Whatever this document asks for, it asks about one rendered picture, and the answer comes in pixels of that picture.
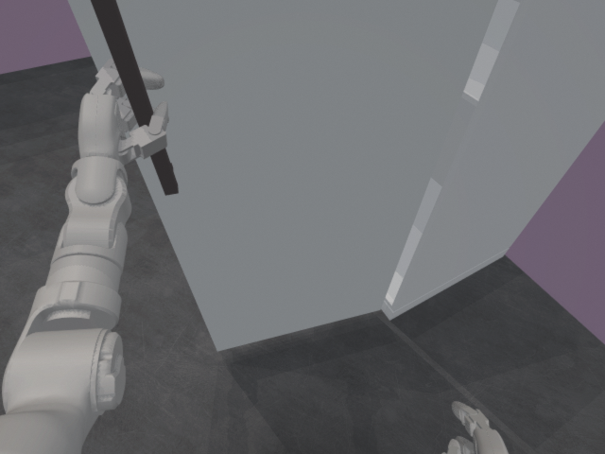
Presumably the robot right hand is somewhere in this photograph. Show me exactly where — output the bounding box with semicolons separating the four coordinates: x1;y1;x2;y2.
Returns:
441;401;509;454

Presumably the robot left forearm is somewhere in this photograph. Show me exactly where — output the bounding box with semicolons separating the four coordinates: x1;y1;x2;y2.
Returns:
2;156;131;413

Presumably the left robot upper arm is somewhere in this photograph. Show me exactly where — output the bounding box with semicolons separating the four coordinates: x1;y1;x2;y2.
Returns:
0;328;126;454

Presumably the robot left hand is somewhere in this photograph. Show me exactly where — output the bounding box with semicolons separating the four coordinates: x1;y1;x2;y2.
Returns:
78;59;169;165

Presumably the fridge door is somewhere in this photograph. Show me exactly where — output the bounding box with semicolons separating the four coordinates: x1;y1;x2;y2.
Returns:
68;0;498;351

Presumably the handle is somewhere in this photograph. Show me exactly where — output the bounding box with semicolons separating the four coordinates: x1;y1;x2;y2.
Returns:
91;0;179;195

